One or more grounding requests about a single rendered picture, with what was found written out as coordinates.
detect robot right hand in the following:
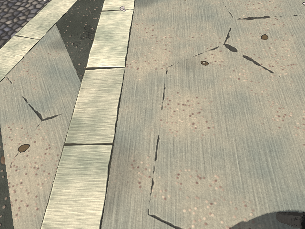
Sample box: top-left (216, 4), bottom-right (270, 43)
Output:
top-left (275, 212), bottom-right (305, 229)

